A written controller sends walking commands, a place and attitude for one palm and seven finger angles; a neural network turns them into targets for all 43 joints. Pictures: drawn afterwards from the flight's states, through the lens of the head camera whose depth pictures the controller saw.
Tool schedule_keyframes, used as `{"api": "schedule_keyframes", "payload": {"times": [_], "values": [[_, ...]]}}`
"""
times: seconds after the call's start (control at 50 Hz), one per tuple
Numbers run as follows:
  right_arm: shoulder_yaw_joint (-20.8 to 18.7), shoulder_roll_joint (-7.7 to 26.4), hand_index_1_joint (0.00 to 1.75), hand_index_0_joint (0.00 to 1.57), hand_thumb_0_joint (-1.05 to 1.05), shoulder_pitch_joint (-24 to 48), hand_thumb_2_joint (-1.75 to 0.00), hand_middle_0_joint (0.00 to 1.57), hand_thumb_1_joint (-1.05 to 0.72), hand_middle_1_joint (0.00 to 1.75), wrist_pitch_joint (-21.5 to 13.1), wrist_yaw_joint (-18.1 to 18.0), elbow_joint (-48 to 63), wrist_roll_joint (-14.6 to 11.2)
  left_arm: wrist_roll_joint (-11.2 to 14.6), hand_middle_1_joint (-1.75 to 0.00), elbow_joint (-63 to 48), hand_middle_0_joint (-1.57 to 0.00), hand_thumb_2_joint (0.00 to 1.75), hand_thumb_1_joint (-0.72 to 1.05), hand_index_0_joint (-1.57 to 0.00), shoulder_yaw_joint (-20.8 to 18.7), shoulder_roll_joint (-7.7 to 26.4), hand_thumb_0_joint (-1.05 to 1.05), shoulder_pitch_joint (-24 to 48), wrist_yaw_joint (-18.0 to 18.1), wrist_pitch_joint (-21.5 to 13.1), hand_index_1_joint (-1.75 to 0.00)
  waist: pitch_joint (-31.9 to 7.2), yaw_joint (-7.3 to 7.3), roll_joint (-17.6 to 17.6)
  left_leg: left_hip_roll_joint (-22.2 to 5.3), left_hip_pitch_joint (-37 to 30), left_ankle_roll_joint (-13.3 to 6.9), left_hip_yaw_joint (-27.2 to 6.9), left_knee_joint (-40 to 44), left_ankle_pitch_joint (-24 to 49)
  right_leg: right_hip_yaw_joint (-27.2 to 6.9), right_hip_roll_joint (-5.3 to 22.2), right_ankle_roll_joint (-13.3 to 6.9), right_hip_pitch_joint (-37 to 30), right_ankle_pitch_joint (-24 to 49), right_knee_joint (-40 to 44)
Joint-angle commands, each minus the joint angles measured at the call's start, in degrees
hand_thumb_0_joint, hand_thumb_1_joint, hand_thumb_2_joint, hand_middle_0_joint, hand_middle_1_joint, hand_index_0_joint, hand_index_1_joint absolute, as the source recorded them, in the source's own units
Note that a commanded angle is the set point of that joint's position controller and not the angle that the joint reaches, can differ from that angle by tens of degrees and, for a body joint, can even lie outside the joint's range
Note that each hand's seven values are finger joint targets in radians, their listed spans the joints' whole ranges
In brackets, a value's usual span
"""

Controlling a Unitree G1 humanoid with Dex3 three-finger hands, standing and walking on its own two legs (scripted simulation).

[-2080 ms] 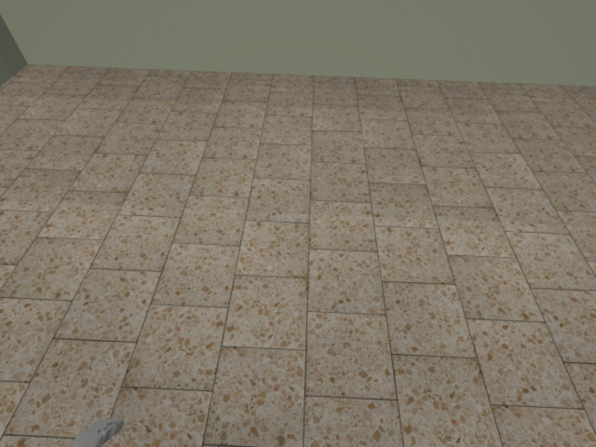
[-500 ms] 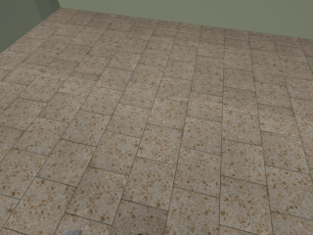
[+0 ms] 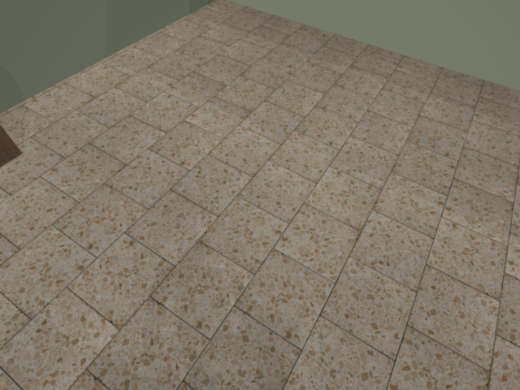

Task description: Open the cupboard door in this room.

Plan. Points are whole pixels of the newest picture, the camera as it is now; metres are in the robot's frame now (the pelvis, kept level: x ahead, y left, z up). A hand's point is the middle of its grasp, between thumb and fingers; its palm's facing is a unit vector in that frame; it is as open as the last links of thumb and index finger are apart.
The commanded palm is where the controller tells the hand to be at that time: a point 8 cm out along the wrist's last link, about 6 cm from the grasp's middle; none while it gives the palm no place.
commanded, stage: turn or walk to find it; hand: left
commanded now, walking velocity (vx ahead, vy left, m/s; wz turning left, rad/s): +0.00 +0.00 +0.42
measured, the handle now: out of the picture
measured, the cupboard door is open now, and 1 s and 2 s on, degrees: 0 0 0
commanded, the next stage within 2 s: stand and wait in 0.74 s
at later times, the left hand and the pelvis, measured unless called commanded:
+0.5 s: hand out of the picture +0.04 +0.21 -0.15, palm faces +0.18 -0.94 -0.29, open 7.4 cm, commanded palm none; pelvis -0.03 -0.02 +0.00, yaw +10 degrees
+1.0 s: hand out of the picture -0.14 +0.18 -0.19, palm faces +0.41 -0.89 -0.21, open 7.3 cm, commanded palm none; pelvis -0.07 +0.00 +0.00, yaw +21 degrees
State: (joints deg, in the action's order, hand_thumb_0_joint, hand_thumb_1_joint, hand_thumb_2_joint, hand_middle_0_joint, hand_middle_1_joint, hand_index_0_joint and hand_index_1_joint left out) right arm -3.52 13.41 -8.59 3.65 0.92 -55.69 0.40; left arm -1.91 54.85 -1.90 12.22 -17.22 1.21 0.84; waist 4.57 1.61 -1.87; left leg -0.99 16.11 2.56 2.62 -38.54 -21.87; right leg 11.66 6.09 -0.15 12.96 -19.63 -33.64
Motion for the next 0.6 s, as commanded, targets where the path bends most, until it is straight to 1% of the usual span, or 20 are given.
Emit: {"api": "schedule_keyframes", "payload": {"times": [0.0,0.02,0.04,0.06,0.08,0.1,0.12,0.14,0.18,0.3,0.38,0.4,0.42,0.44,0.46,0.48,0.5,0.52,0.54,0.58], "values": [[-2.3,11.9,0.3,0.2,0.0,-6.6,-0.9,0.2,-0.9,0.3,-3.3,-0.8,3.2,0.6,1.3,-0.3,-5.0,-0.2,0.9,0.9,-0.2,-2.9,7.3,0.0,-1.1,0.4,-0.3,-0.3,-11.7,-3.82,13.6,-15.8,-21.3,-6.9,-17.3,18.8,35.1,-2.8,2.3,2.6,13.4,1.6,-16.2],[-2.8,14.6,0.3,0.2,0.0,-8.6,-0.9,0.2,-0.9,0.3,-2.7,-1.2,2.5,0.1,0.9,-0.3,-6.3,-0.2,0.9,0.9,-0.2,-1.8,5.5,0.0,0.9,0.7,0.3,-0.3,-11.0,-4.47,18.2,-22.3,-19.3,-13.2,-22.6,17.5,52.6,-6.3,-0.5,4.0,18.1,-18.0,-23.7],[-2.6,13.2,0.3,0.2,0.0,-7.8,-0.9,0.2,-0.9,0.3,-2.4,-1.4,2.4,0.4,0.7,-0.3,-5.9,-0.2,0.9,0.9,-0.2,-2.1,6.7,0.0,2.0,0.7,1.0,-0.3,-9.5,-4.41,12.2,-21.9,-15.9,-14.8,-17.3,17.1,48.0,-8.8,0.7,3.4,17.2,-15.9,-28.3],[-2.1,11.1,0.3,0.2,0.0,-6.3,-0.9,0.2,-0.9,0.3,-2.8,-2.0,2.4,0.6,0.6,-0.3,-5.0,-0.2,0.9,0.9,-0.2,-2.4,6.3,0.0,4.1,0.8,1.5,-0.3,-7.4,-4.43,15.3,-17.8,-11.3,-13.2,-16.9,18.7,43.0,-10.9,1.0,3.8,17.2,-12.3,-29.2],[-1.7,10.0,0.3,0.2,0.0,-2.8,-0.9,0.2,-0.9,0.3,-2.6,-2.2,3.3,0.7,0.7,-0.3,-4.3,-0.2,0.9,0.9,-0.2,-2.8,7.0,0.0,4.2,0.4,1.6,-0.3,-4.8,-3.0,14.2,-15.7,-9.2,-12.5,-15.4,19.1,37.6,-11.0,0.8,3.8,17.7,-8.8,-31.0],[-1.4,9.3,0.3,0.2,0.0,-1.6,-0.9,0.2,-0.9,0.3,-2.8,-2.3,4.0,0.6,0.6,-0.3,-3.9,-0.2,0.9,0.9,-0.2,-2.9,7.0,0.0,3.9,-0.1,1.4,-0.3,-4.3,-2.62,11.7,-14.1,-7.6,-11.7,-13.8,19.4,34.9,-10.8,0.7,4.0,17.3,-6.0,-31.6],[-1.2,9.1,0.3,0.2,0.0,-0.8,-0.9,0.2,-0.9,0.3,-3.0,-2.2,4.3,0.6,0.7,-0.3,-3.4,-0.2,0.9,0.9,-0.2,-2.9,6.4,0.0,2.6,-0.3,1.3,-0.3,-3.7,-1.75,11.2,-12.5,-7.3,-11.1,-12.3,19.6,33.9,-10.3,0.3,4.3,17.0,-4.3,-31.8],[-1.3,8.9,0.3,0.2,0.0,-1.3,-0.9,0.2,-0.9,0.3,-3.3,-2.2,4.4,0.5,0.6,-0.3,-2.9,-0.2,0.9,0.9,-0.2,-2.9,6.2,0.0,1.8,-0.4,1.3,-0.3,-4.7,-1.67,10.0,-11.5,-8.5,-10.8,-11.8,19.7,34.0,-10.1,-0.1,4.6,17.0,-2.8,-31.5],[-1.4,8.9,0.3,0.2,0.0,-2.5,-0.9,0.2,-0.9,0.3,-3.4,-2.2,4.3,0.4,0.8,-0.3,-3.1,-0.2,0.9,0.9,-0.2,-2.9,5.9,0.0,2.2,-0.3,1.4,-0.3,-4.7,-1.92,9.3,-11.1,-8.7,-11.0,-12.3,20.1,33.1,-10.0,-0.4,5.2,16.8,-1.8,-29.8],[-2.2,9.3,0.3,0.2,0.0,-4.4,-0.9,0.2,-0.9,0.3,-2.9,-2.0,4.4,0.9,1.0,-0.3,-5.4,-0.2,0.9,0.9,-0.2,-2.7,5.1,0.0,6.2,-0.1,1.4,-0.3,-4.1,-3.41,10.3,-11.9,-7.6,-13.0,-18.4,20.4,25.9,-10.0,-1.8,5.2,13.9,-5.2,-18.1],[-2.5,9.8,0.3,0.2,0.0,-3.3,-0.9,0.2,-0.9,0.3,-2.5,-1.7,5.1,1.2,1.4,-0.3,-6.0,-0.2,0.9,0.9,-0.2,-2.5,4.2,0.0,4.2,0.2,0.6,-0.3,-6.0,-2.33,11.1,-10.9,-4.5,-12.4,-20.8,17.3,28.7,-9.5,-4.1,4.1,5.6,-4.0,-5.7],[-2.7,9.5,0.3,0.2,0.0,-3.1,-0.9,0.2,-0.9,0.3,-2.4,-1.6,5.1,1.1,1.5,-0.3,-5.7,-0.2,0.9,0.9,-0.2,-2.6,4.6,0.0,3.0,0.3,0.3,-0.3,-6.3,-1.62,10.5,-10.1,-2.8,-11.7,-20.9,15.7,28.9,-9.3,-4.6,4.0,2.3,-0.8,-1.4],[-2.7,9.3,0.3,0.2,0.0,-2.6,-0.9,0.2,-0.9,0.3,-2.4,-1.5,5.4,0.9,1.5,-0.3,-5.2,-0.2,0.9,0.9,-0.2,-2.7,4.9,0.0,0.9,0.4,0.0,-0.3,-7.3,-0.36,8.8,-8.8,0.6,-10.2,-20.1,13.6,25.6,-9.1,-4.4,4.0,-3.2,4.8,5.1],[-2.5,7.8,0.3,0.2,0.0,-2.5,-0.9,0.2,-0.9,0.3,-2.5,-1.3,5.5,0.4,1.2,-0.3,-5.0,-0.2,0.9,0.9,-0.2,-3.1,6.6,0.0,-1.1,0.5,-0.7,-0.3,-8.4,0.61,4.8,-5.6,5.0,-7.2,-17.7,9.6,19.0,-11.2,-1.5,3.5,-9.7,9.3,12.6],[-1.9,3.7,0.3,0.2,0.0,-4.2,-0.9,0.2,-0.9,0.3,-2.5,-0.9,6.4,-0.1,0.2,-0.3,-5.2,-0.2,0.9,0.9,-0.2,-4.0,11.8,0.0,-1.6,1.1,-1.3,-0.3,-8.9,0.63,-10.5,1.7,15.6,-3.0,-9.6,-1.9,2.5,-24.4,11.9,-0.6,-16.6,9.6,17.4],[-2.1,3.8,0.3,0.2,0.0,-2.9,-0.9,0.2,-0.9,0.3,-2.2,-1.2,7.6,0.6,0.4,-0.3,-6.0,-0.2,0.9,0.9,-0.2,-4.2,14.5,0.0,-1.4,1.0,-1.0,-0.3,-6.6,1.36,-17.0,5.0,18.1,-1.2,-5.9,-14.1,-11.4,-32.3,21.2,-6.1,-9.7,16.1,18.5],[-2.9,5.8,0.3,0.2,0.0,-2.7,-0.9,0.2,-0.9,0.3,-1.5,-1.0,7.3,0.9,0.6,-0.3,-7.0,-0.2,0.9,0.9,-0.2,-3.9,13.2,0.0,0.6,1.1,-0.6,-0.3,-5.4,0.63,-9.3,2.8,15.7,-1.5,-7.9,-22.3,-9.5,-28.3,21.3,-8.6,-3.3,12.9,18.9],[-2.9,5.6,0.3,0.2,0.0,-3.4,-0.9,0.2,-0.9,0.3,-0.6,-0.7,5.6,1.1,0.7,-0.3,-7.5,-0.2,0.9,0.9,-0.2,-3.9,11.0,0.0,4.4,1.3,-1.0,-0.3,-3.5,-0.98,-12.3,1.4,15.7,-1.4,-8.9,-26.3,-6.3,-25.3,17.0,-7.1,0.5,6.7,20.5],[-3.0,5.5,0.3,0.2,0.0,-4.4,-0.9,0.2,-0.9,0.3,-0.4,-0.4,4.0,1.1,0.8,-0.3,-7.9,-0.2,0.9,0.9,-0.2,-3.3,9.7,0.0,6.6,1.0,-0.9,-0.3,-1.7,-2.12,-8.9,1.2,15.7,-0.9,-7.6,-29.8,-2.7,-22.3,13.9,-5.9,1.5,4.9,20.3],[-2.7,4.6,0.3,0.2,0.0,-6.7,-0.9,0.2,-0.9,0.3,-0.4,0.0,2.4,1.1,1.0,-0.3,-8.1,-0.2,0.9,0.9,-0.2,-2.3,7.2,0.0,7.4,0.8,-1.4,-0.3,-1.1,-3.11,-6.6,0.6,16.0,0.1,-5.7,-31.9,2.4,-15.4,10.2,-4.7,0.2,10.5,18.3]]}}
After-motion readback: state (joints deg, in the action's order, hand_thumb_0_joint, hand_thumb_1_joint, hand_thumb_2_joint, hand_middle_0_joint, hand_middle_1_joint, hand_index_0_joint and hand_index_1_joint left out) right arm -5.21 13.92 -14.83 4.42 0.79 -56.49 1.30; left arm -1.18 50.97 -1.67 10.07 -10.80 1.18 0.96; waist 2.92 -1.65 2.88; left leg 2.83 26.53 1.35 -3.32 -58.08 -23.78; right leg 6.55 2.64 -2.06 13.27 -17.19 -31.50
